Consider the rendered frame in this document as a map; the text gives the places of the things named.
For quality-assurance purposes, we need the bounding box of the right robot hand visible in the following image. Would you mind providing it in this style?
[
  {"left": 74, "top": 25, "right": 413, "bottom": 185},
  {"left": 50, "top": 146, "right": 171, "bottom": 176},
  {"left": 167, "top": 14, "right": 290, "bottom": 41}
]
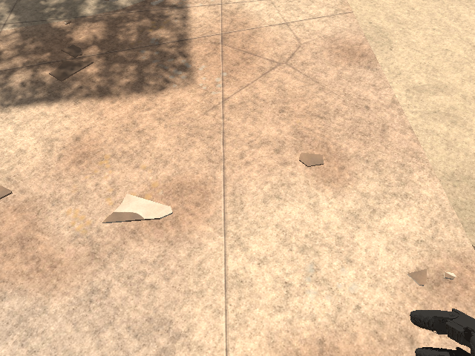
[{"left": 410, "top": 309, "right": 475, "bottom": 356}]

